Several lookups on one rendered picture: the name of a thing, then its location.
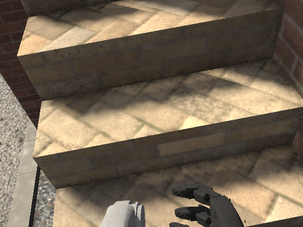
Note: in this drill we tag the robot right hand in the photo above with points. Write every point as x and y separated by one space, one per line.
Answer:
221 212

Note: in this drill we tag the left robot thigh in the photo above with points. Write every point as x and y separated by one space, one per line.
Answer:
125 214

